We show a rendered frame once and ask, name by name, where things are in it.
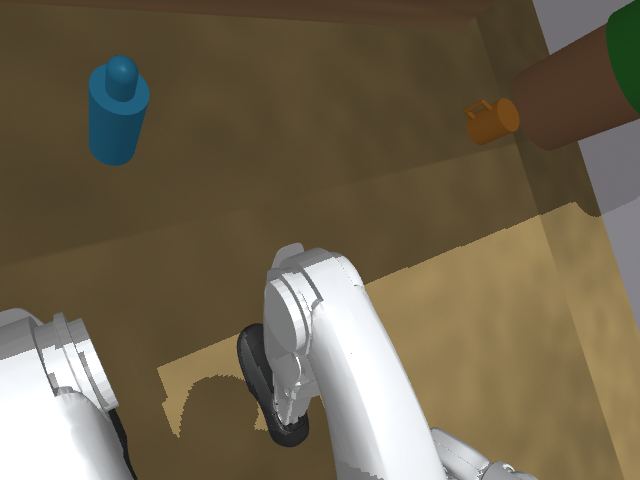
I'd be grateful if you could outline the right robot hand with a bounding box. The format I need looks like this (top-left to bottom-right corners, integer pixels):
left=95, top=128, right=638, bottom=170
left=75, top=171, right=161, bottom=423
left=430, top=427, right=493, bottom=480

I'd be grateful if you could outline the left robot foot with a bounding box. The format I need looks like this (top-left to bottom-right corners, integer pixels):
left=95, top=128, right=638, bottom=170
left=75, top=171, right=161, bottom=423
left=108, top=408, right=138, bottom=480

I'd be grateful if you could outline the potted plant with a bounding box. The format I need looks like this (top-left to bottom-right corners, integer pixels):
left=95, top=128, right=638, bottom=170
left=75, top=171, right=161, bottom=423
left=513, top=0, right=640, bottom=150

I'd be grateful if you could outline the right robot foot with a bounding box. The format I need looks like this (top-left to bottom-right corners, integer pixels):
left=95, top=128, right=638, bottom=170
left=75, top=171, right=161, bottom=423
left=237, top=323, right=309, bottom=447

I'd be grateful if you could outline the right robot arm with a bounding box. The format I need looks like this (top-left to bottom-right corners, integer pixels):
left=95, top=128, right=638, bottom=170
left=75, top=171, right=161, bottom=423
left=481, top=461, right=538, bottom=480

